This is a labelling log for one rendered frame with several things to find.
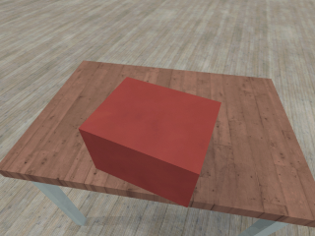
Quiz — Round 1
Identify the table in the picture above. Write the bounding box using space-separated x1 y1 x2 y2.
0 60 315 236

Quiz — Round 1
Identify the carton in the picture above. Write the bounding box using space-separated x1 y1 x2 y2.
78 77 221 207

